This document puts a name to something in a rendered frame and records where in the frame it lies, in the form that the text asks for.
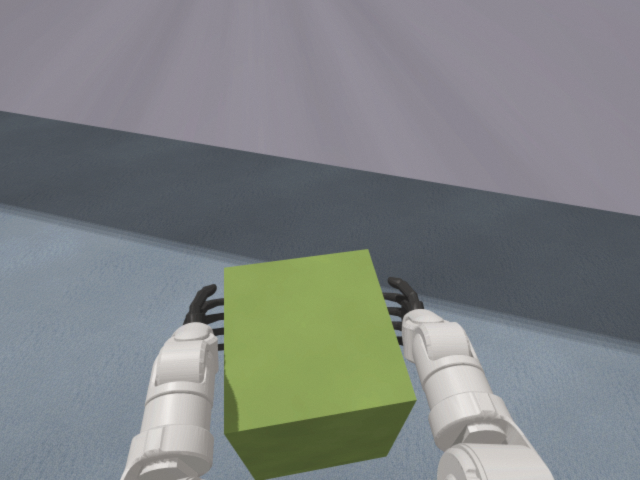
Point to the left robot hand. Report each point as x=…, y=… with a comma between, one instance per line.
x=200, y=306

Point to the left robot forearm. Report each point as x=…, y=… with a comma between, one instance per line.
x=175, y=440

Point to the carton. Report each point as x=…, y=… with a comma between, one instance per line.
x=314, y=376

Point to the right robot hand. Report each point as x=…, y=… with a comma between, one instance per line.
x=408, y=300

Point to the robot right upper arm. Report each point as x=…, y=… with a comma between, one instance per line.
x=469, y=461

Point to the right robot forearm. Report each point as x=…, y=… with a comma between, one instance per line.
x=463, y=408

